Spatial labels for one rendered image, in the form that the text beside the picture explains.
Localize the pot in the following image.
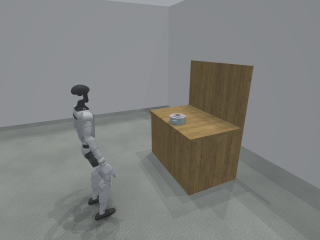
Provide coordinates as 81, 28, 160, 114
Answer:
169, 117, 186, 125

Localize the right robot hand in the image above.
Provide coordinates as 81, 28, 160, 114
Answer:
101, 163, 116, 182

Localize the robot right upper arm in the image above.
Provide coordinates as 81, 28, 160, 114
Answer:
81, 111, 96, 145

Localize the right robot forearm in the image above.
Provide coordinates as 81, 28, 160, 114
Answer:
88, 137, 107, 166

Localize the table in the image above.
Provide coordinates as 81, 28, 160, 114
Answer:
149, 60, 254, 196

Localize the lid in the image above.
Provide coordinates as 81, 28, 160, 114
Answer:
169, 113, 186, 120

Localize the right robot foot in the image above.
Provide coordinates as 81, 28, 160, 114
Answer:
95, 208, 116, 221

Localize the right robot shin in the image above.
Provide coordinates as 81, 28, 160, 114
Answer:
98, 183, 112, 215

